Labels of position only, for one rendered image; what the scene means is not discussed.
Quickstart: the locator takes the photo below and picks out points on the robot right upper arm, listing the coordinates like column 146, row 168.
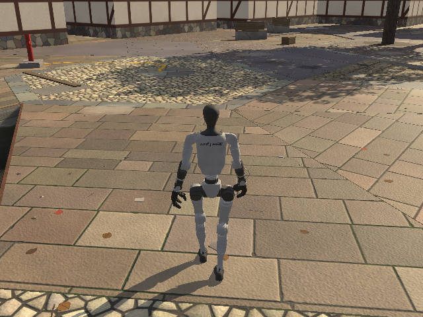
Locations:
column 234, row 148

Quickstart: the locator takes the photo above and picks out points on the left robot hand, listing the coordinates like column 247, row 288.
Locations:
column 175, row 198

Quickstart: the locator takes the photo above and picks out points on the left robot forearm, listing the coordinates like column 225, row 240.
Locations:
column 179, row 179

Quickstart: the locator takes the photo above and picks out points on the right robot hand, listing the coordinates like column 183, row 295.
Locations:
column 237, row 188

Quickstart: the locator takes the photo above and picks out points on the robot left upper arm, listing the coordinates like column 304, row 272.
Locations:
column 187, row 150

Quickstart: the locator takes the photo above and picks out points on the right robot forearm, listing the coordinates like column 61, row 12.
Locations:
column 240, row 172

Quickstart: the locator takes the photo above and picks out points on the humanoid robot head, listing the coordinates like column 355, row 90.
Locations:
column 211, row 114

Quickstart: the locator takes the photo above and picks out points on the robot right foot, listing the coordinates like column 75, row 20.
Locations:
column 218, row 274

